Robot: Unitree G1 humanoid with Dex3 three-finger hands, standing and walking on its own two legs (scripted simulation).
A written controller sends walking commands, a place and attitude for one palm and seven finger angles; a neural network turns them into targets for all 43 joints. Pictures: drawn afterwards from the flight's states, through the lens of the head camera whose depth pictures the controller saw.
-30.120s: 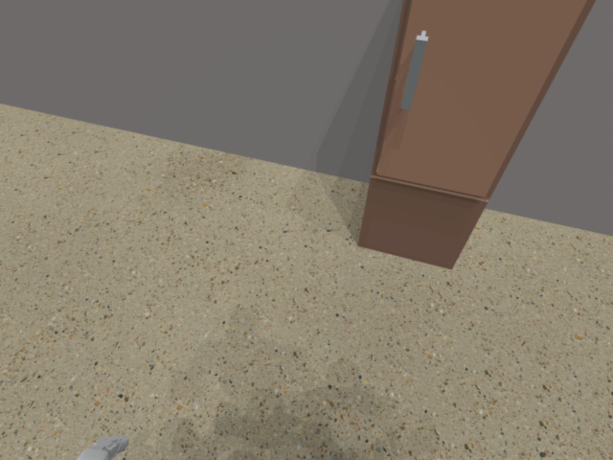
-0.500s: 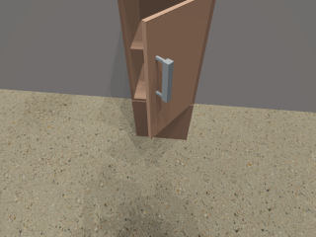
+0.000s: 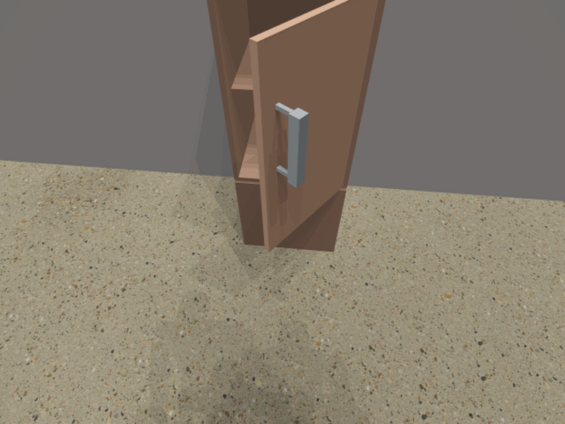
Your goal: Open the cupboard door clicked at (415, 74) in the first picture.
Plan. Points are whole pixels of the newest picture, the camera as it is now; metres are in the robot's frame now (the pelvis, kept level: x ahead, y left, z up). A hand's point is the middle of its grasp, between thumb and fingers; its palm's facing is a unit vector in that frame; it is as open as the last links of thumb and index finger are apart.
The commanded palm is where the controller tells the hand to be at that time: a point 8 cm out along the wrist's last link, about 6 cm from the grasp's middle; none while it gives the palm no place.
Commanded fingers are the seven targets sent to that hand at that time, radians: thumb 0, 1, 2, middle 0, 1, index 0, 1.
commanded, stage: walk to a spot facing it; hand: left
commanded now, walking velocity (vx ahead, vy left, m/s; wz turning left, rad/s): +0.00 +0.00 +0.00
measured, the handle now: (288, 146) +0.62 +0.02 +0.02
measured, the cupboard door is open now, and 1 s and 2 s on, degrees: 53 53 53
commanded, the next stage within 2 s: none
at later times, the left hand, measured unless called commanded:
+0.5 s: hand out of the picture +0.07 +0.17 -0.18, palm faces -0.13 -0.95 -0.29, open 7.3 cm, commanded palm none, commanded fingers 0.00 0.90 0.90 -0.20 -0.30 -0.20 -0.30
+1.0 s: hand out of the picture +0.09 +0.16 -0.17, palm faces -0.35 -0.91 -0.23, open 7.3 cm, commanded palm none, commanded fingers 0.00 0.90 0.90 -0.20 -0.30 -0.20 -0.30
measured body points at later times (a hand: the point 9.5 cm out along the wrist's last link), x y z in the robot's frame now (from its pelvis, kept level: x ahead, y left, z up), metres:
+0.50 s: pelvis -0.01 -0.03 -0.02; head +0.03 -0.07 +0.42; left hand +0.07 +0.22 -0.16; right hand -0.01 -0.28 -0.19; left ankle +0.00 +0.11 -0.74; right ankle -0.04 -0.10 -0.75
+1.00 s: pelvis +0.00 -0.01 +0.00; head +0.04 -0.03 +0.44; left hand +0.11 +0.21 -0.15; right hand +0.03 -0.30 -0.13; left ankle +0.06 +0.12 -0.69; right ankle -0.04 -0.10 -0.75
